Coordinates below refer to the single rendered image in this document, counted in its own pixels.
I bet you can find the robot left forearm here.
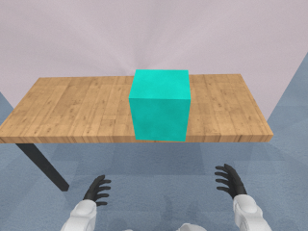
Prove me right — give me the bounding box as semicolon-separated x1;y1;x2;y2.
61;199;97;231

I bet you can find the robot right hand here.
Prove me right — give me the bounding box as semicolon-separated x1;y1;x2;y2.
215;164;247;200

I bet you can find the table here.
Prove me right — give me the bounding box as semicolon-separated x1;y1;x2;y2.
0;73;273;192

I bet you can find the carton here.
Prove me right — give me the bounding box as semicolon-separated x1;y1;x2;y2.
128;69;192;141

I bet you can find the robot right forearm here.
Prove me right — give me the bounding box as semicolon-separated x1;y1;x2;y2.
233;194;272;231

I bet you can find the robot left hand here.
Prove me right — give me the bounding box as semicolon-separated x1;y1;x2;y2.
83;174;112;207

